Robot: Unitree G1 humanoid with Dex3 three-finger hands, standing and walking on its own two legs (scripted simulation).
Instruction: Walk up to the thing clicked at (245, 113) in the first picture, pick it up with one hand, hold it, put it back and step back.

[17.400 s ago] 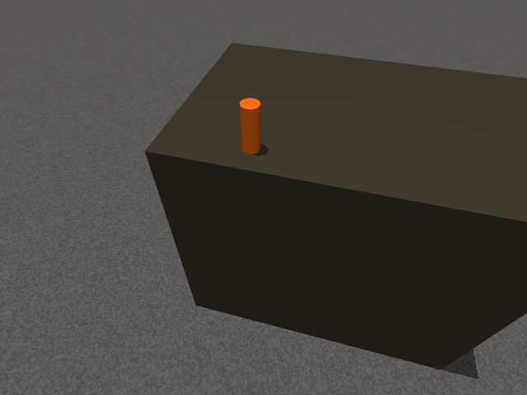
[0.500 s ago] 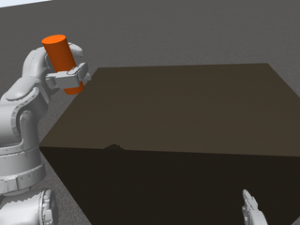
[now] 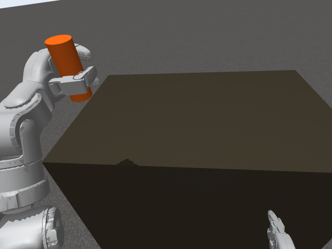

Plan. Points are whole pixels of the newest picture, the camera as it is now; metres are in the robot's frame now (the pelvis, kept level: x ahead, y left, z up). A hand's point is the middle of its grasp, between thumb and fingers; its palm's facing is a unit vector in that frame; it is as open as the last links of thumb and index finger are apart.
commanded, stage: hold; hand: left
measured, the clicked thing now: (71, 70) +0.33 +0.17 +0.34
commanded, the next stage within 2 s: crouch in 0.16 s
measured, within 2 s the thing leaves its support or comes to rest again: neither
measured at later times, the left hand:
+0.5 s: hand (84, 75) +0.35 +0.16 +0.32, palm faces +0.06 -1.00 +0.00, open 5.4 cm
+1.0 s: hand (100, 96) +0.41 +0.17 +0.24, palm faces +0.11 -0.99 -0.01, open 5.4 cm
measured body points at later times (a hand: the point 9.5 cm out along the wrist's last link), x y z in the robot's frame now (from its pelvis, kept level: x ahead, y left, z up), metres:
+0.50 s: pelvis +0.00 +0.00 +0.00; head -0.06 -0.04 +0.45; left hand +0.34 +0.21 +0.33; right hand +0.17 -0.25 -0.07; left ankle +0.05 +0.13 -0.73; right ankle +0.00 -0.13 -0.73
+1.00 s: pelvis +0.00 +0.00 +0.00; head -0.01 -0.02 +0.45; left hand +0.40 +0.22 +0.24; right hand +0.16 -0.26 -0.08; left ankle +0.05 +0.13 -0.73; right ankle +0.00 -0.13 -0.73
